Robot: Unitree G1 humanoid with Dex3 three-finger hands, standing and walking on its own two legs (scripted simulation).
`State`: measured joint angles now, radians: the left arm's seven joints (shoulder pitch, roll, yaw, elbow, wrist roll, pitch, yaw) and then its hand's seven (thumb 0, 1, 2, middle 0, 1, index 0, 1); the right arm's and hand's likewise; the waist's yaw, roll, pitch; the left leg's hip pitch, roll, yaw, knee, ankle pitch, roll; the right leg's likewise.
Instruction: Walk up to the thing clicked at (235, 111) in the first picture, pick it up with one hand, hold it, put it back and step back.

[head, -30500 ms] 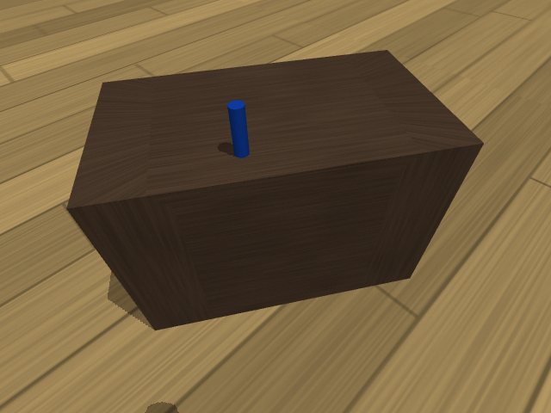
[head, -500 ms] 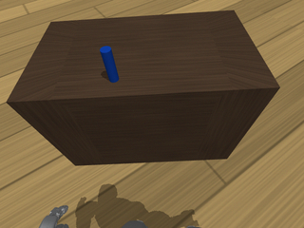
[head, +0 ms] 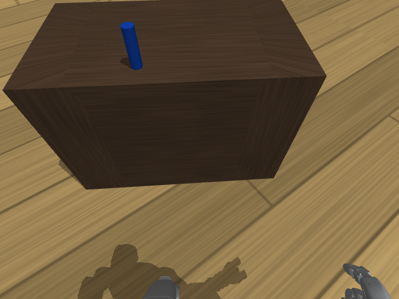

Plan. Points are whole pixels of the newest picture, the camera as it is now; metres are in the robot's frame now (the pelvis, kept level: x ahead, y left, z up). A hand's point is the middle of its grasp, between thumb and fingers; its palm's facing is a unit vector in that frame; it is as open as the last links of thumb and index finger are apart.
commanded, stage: step back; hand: left
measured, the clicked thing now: (132, 47) +0.82 +0.27 +0.02
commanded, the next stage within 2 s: stand in 1.74 s
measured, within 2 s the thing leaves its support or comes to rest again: neither
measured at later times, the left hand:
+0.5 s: hand out of the picture -0.06 +0.24 -0.13, palm faces +0.09 -0.92 -0.38, open 7.4 cm
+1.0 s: hand out of the picture -0.23 +0.23 -0.13, palm faces +0.11 -0.91 -0.41, open 7.4 cm
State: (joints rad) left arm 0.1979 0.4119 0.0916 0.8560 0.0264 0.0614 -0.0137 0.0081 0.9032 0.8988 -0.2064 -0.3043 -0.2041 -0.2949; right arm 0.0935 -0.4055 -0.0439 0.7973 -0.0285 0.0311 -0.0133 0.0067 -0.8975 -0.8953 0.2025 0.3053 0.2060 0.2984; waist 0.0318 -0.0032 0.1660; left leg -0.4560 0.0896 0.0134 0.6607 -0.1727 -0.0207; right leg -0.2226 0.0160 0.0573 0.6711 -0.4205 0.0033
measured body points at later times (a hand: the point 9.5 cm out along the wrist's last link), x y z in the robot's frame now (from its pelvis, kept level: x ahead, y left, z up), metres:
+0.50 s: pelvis -0.17 -0.04 +0.01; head -0.12 -0.02 +0.46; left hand -0.07 +0.29 -0.10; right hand -0.05 -0.34 -0.10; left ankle -0.11 +0.09 -0.71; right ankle -0.17 -0.17 -0.64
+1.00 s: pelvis -0.24 -0.06 +0.01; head -0.22 -0.06 +0.46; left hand -0.23 +0.28 -0.10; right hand -0.15 -0.36 -0.11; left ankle -0.23 +0.07 -0.71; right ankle -0.24 -0.18 -0.70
